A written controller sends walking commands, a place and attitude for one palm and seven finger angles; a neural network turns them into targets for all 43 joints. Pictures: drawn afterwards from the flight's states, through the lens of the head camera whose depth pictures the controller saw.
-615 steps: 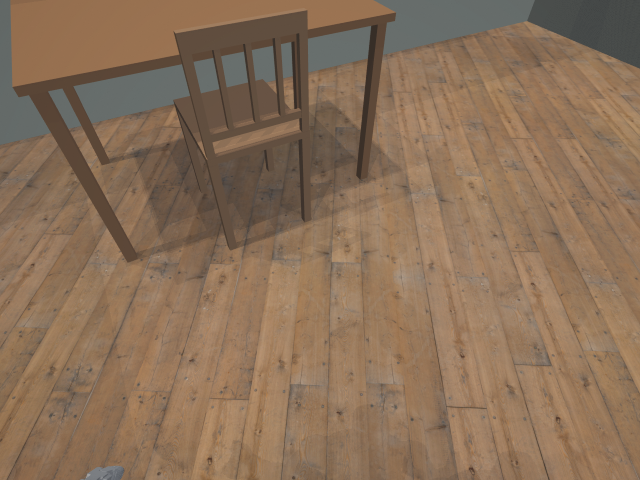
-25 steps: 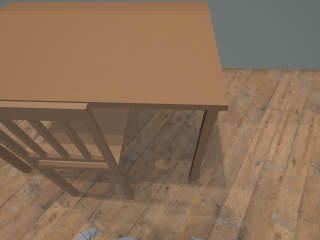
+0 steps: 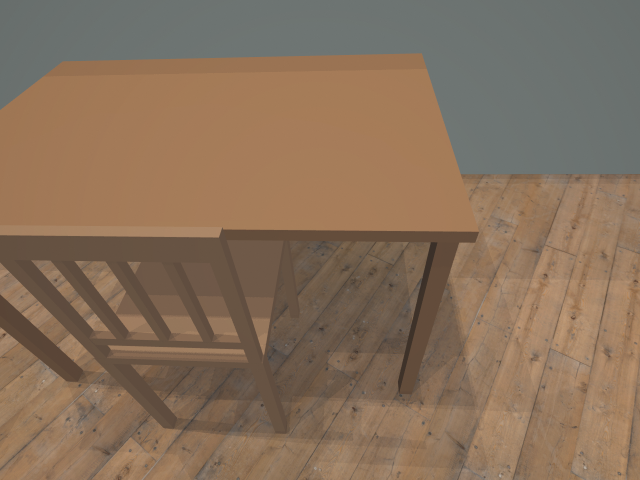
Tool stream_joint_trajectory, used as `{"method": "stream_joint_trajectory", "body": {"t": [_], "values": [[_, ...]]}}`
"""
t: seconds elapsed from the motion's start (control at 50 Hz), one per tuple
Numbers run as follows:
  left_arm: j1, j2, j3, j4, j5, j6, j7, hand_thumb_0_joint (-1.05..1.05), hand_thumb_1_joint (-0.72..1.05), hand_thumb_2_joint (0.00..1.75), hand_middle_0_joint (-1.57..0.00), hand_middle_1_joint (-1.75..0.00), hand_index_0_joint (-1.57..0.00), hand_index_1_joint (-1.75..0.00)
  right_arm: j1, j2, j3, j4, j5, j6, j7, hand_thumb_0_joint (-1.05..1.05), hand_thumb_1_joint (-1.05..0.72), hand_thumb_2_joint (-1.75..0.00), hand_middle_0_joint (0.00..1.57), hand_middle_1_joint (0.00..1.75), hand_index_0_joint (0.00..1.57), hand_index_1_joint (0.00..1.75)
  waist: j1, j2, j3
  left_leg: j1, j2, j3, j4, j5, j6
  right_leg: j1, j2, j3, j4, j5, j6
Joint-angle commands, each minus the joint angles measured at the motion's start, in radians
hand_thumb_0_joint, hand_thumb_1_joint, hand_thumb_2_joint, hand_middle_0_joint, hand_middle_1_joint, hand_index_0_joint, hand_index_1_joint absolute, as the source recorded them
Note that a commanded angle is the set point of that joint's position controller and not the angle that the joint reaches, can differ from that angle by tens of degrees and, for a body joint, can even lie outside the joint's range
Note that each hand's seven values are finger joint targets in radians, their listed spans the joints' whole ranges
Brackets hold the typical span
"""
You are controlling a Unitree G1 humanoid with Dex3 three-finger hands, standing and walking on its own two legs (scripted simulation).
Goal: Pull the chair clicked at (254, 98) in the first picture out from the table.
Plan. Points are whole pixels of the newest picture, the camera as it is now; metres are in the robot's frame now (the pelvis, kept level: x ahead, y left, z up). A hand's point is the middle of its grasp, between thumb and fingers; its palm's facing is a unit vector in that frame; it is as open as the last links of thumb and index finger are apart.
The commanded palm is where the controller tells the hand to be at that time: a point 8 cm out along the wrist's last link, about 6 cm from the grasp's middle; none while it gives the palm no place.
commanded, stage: come to a stop and stand still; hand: left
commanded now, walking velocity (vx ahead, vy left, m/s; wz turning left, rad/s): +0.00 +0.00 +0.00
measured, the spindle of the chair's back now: (142, 301) +0.42 +0.37 -0.09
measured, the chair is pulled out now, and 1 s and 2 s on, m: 0.00 0.00 0.00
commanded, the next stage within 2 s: look again from close up in 0.86 s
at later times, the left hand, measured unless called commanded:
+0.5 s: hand out of the picture +0.08 +0.17 -0.16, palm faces +0.01 -0.97 -0.23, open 7.3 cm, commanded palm none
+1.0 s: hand out of the picture +0.06 +0.15 -0.17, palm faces +0.03 -0.98 -0.20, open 7.3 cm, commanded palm none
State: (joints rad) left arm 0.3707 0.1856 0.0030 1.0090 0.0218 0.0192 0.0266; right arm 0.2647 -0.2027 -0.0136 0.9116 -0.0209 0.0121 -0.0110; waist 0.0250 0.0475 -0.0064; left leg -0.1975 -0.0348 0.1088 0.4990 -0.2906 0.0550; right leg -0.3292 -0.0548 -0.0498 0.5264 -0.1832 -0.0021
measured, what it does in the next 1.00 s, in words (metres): shifts its weight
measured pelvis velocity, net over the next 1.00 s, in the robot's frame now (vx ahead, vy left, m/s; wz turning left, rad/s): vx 0.06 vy -0.02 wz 0.01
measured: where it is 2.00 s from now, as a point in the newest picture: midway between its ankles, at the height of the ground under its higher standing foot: outside the picture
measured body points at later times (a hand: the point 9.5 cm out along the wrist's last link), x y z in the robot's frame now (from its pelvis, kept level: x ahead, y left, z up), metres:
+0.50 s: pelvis +0.04 -0.01 +0.01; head +0.05 -0.02 +0.46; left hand +0.08 +0.22 -0.14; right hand +0.02 -0.22 -0.16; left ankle -0.01 +0.08 -0.73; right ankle +0.06 -0.12 -0.73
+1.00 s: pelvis +0.06 -0.02 +0.01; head +0.07 -0.03 +0.46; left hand +0.06 +0.20 -0.15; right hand +0.06 -0.25 -0.15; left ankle -0.01 +0.08 -0.73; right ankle +0.06 -0.12 -0.73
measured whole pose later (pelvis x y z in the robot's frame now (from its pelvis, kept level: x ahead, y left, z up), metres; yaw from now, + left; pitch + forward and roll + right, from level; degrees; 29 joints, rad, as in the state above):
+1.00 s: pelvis +0.06 -0.02 +0.01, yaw +0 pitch -1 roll +0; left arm 0.26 0.16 -0.01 1.12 0.01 -0.02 0.04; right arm 0.26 -0.16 0.01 1.13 -0.01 -0.03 -0.04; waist 0.00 0.01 0.04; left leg -0.06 0.01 0.08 0.39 -0.31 0.01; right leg -0.20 0.00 -0.08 0.44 -0.23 -0.03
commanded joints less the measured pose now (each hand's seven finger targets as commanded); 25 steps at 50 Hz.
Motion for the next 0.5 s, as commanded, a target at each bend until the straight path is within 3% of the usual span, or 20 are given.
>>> {"method": "stream_joint_trajectory", "body": {"t": [0.0, 0.04, 0.14, 0.3, 0.48], "values": [[-0.044, 0.1, 0.015, -0.059, -0.004, -0.038, 0.0, 0.0, 0.9, 0.9, -0.2, -0.3, -0.2, -0.3, 0.048, -0.099, -0.009, -0.014, 0.002, -0.03, -0.002, 0.0, -0.9, -0.9, 0.2, 0.3, 0.2, 0.3, -0.035, -0.069, 0.078, -0.104, 0.132, -0.177, -0.214, -0.135, 0.001, 0.031, -0.044, 0.117, -0.126, -0.157, -0.039], [-0.039, 0.097, 0.012, -0.04, -0.007, -0.042, 0.0, 0.0, 0.9, 0.9, -0.2, -0.3, -0.2, -0.3, 0.051, -0.099, -0.003, 0.009, 0.002, -0.038, -0.004, 0.0, -0.9, -0.9, 0.2, 0.3, 0.2, 0.3, -0.03, -0.04, 0.072, -0.112, 0.14, -0.184, -0.233, -0.106, -0.001, 0.072, -0.043, 0.107, -0.111, -0.09, -0.039], [-0.043, 0.091, 0.005, 0.004, -0.012, -0.05, 0.004, 0.0, 0.9, 0.9, -0.2, -0.3, -0.2, -0.3, 0.071, -0.085, 0.01, 0.075, 0.007, -0.052, -0.01, 0.0, -0.9, -0.9, 0.2, 0.3, 0.2, 0.3, -0.024, -0.051, 0.027, -0.048, 0.14, -0.148, -0.203, 0.094, -0.009, 0.147, -0.062, 0.096, -0.099, 0.063, -0.038], [-0.064, 0.076, 0.001, 0.049, -0.015, -0.048, 0.01, 0.0, 0.9, 0.9, -0.2, -0.3, -0.2, -0.3, 0.094, -0.059, 0.019, 0.153, 0.006, -0.053, -0.018, 0.0, -0.9, -0.9, 0.2, 0.3, 0.2, 0.3, -0.019, -0.043, 0.069, -0.035, 0.143, -0.135, -0.202, 0.156, -0.018, 0.17, -0.067, 0.085, -0.103, 0.118, -0.04], [-0.081, 0.071, 0.004, 0.057, -0.016, -0.05, 0.012, 0.0, 0.9, 0.9, -0.2, -0.3, -0.2, -0.3, 0.108, -0.039, 0.016, 0.189, 0.006, -0.054, -0.024, 0.0, -0.9, -0.9, 0.2, 0.3, 0.2, 0.3, -0.022, -0.051, 0.054, 0.005, 0.149, -0.124, -0.188, 0.219, -0.023, 0.189, -0.066, 0.084, -0.101, 0.198, -0.045]]}}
